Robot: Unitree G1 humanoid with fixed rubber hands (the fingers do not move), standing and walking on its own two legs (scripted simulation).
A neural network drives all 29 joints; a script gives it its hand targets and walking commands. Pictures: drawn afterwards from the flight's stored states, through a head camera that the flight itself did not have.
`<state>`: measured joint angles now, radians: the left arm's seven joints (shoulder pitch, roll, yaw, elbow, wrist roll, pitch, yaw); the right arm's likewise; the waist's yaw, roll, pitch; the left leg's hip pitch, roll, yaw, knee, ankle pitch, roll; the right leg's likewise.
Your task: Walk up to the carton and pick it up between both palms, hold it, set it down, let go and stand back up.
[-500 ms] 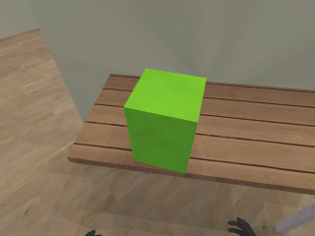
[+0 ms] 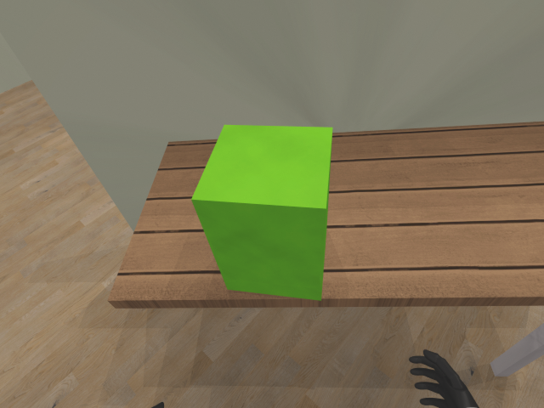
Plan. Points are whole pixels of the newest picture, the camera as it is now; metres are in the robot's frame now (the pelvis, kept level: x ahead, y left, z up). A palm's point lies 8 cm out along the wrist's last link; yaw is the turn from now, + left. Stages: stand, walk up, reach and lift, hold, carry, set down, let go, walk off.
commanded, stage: walk up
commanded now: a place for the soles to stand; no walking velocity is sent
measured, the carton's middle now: (274, 216) +0.45 +0.02 +0.01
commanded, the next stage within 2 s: none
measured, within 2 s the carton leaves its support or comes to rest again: neither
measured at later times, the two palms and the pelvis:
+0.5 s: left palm (134, 364) +0.23 +0.27 -0.10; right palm out of the picture +0.05 -0.12 -0.12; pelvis +0.01 +0.12 -0.02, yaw -12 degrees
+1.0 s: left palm (106, 367) +0.23 +0.32 -0.11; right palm out of the picture +0.01 -0.08 -0.08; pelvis +0.02 +0.15 +0.01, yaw -17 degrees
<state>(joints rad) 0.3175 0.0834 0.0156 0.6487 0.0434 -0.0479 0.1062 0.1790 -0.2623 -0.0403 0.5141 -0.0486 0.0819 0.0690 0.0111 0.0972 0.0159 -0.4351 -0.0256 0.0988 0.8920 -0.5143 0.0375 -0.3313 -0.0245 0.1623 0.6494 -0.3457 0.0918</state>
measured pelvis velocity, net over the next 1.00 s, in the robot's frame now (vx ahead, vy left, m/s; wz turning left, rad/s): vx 0.02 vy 0.15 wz -0.29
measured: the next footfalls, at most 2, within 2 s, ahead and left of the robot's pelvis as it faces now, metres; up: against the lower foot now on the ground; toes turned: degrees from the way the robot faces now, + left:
left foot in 0.10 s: +0.06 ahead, +0.14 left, +0.00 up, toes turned +3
right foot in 0.58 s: +0.04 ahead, +0.00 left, +0.00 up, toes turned -14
